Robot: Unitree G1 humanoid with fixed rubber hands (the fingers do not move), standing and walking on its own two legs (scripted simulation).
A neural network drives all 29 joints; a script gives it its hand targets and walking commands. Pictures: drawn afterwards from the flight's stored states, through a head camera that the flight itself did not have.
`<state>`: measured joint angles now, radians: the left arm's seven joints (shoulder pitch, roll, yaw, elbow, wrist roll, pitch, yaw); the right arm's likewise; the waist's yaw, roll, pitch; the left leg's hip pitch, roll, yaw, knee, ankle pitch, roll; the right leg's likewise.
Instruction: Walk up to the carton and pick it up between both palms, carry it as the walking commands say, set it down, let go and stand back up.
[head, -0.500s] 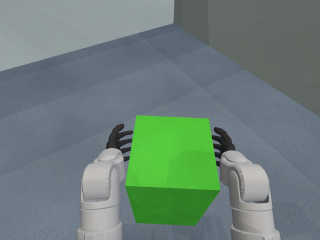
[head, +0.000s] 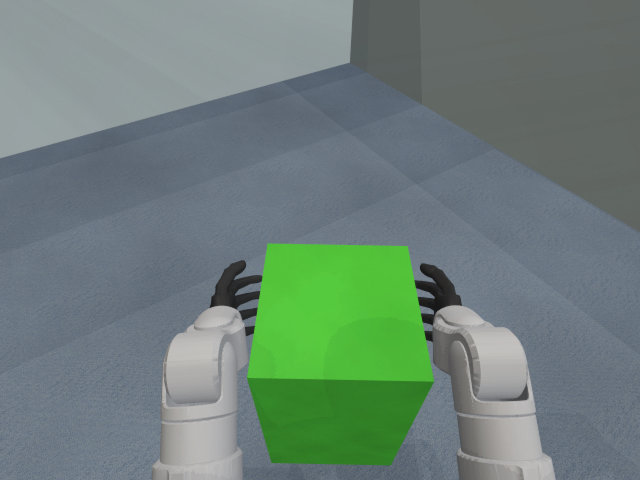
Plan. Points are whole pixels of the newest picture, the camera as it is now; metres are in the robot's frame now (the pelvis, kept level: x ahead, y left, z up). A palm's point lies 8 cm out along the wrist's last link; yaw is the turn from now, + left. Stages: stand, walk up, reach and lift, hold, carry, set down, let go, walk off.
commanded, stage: carry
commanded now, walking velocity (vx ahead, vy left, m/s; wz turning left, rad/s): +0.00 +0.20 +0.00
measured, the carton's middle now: (334, 363) +0.27 +0.01 +0.00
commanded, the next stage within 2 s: none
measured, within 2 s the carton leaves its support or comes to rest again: neither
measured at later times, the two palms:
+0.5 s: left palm (132, 334) +0.25 +0.23 +0.12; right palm (377, 364) +0.23 -0.03 +0.10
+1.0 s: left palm out of the picture +0.20 +0.40 +0.11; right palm (210, 401) +0.19 +0.14 +0.09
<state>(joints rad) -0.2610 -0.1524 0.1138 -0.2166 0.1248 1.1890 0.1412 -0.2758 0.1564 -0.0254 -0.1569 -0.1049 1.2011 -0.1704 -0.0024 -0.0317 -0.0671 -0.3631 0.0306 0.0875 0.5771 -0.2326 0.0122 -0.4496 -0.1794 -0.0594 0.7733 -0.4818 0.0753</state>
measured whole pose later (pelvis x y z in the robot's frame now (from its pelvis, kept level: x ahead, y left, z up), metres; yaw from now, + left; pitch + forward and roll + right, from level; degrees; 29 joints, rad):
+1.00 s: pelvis -0.09 +0.27 +0.01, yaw -2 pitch +3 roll -1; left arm -0.29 -0.16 0.09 -0.22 0.10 1.19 0.17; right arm -0.25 0.15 -0.05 -0.23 -0.12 1.21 -0.15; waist 0.02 0.02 -0.08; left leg -0.39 -0.04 0.16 0.44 -0.12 0.12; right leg -0.29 -0.01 -0.13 0.57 -0.40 0.01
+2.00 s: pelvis -0.07 +0.38 +0.00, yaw +0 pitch +0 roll -2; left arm -0.31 -0.17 0.09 -0.22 0.12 1.21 0.15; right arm -0.27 0.15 -0.06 -0.24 -0.12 1.24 -0.16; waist 0.00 0.04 -0.04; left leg -0.35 -0.02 0.08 0.56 -0.23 -0.01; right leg -0.26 -0.08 -0.20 0.52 -0.24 0.02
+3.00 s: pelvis -0.41 +0.36 +0.01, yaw +2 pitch +2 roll -2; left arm -0.25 -0.15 0.09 -0.22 0.10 1.19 0.16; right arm -0.26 0.15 -0.03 -0.18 -0.11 1.22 -0.17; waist 0.03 0.03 -0.01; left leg -0.30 0.08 0.05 0.52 -0.25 -0.01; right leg -0.61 -0.04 -0.09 1.02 -0.45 0.03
